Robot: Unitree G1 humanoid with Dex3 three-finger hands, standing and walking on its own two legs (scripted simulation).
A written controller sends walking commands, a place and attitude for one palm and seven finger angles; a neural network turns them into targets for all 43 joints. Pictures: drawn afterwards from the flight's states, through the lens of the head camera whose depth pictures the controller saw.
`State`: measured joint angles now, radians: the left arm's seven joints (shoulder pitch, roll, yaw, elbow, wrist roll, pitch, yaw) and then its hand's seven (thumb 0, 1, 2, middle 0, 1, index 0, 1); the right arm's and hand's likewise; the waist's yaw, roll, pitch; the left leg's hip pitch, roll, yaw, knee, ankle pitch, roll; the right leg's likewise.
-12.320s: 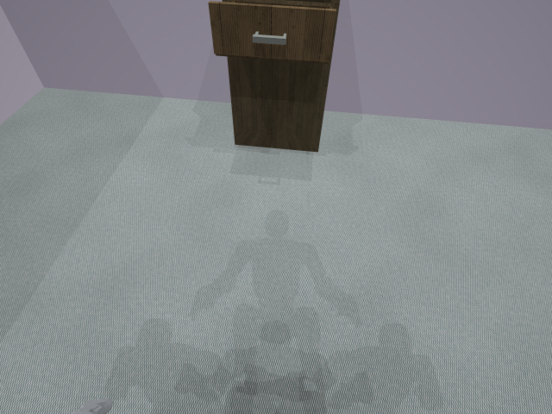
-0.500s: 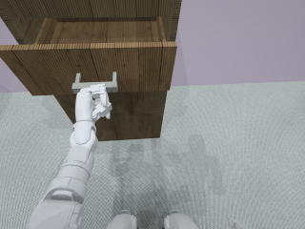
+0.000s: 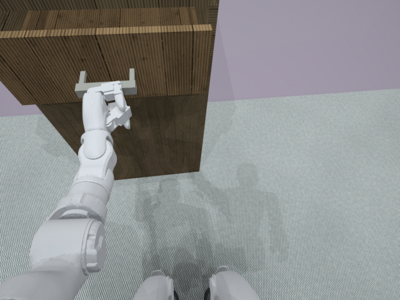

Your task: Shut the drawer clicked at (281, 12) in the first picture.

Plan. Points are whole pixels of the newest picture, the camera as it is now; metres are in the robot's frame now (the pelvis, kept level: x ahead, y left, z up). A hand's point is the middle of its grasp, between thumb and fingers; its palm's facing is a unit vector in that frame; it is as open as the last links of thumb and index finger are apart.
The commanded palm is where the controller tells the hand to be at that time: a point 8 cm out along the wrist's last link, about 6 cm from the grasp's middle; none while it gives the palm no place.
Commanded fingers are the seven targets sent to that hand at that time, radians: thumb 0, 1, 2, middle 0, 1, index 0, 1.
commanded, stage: push the drawer shut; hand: left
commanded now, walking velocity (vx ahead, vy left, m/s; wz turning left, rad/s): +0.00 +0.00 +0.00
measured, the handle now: (107, 81) +0.56 +0.16 +0.06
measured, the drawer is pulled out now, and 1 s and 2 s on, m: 0.07 0.00 0.00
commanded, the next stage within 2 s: pull the fist back off the drawer in 0.98 s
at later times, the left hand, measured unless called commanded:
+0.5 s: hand (126, 85) +0.55 +0.12 +0.06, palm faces +0.08 -1.00 -0.03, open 3.2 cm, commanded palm +0.53 +0.17 +0.06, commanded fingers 0.00 0.90 0.90 -1.40 -1.60 -1.40 -1.60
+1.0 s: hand (120, 81) +0.57 +0.13 +0.06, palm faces +0.07 -1.00 -0.04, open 3.0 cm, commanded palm +0.59 +0.16 +0.06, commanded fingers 0.00 0.90 0.90 -1.40 -1.60 -1.40 -1.60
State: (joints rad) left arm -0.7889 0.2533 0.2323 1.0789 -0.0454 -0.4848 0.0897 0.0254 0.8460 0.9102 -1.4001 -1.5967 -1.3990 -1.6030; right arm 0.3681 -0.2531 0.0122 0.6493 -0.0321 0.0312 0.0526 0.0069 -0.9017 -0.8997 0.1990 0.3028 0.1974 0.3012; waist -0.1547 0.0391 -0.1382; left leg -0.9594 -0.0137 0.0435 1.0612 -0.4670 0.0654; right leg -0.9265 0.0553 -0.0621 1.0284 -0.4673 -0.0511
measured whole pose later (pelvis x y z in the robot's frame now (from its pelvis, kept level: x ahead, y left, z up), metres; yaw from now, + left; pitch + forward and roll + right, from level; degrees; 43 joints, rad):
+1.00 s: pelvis -0.01 +0.01 -0.02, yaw +0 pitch +28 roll -6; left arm -1.19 0.50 0.32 1.39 0.05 -0.43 0.05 -0.02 0.63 0.94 -1.40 -1.60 -1.40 -1.60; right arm 0.44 -0.26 0.06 0.65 -0.07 0.03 0.06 0.00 -0.90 -0.90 0.20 0.30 0.20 0.30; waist -0.28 0.06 -0.13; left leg -1.18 0.00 -0.01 1.16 -0.47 0.07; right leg -1.10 0.07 -0.12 1.06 -0.45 -0.04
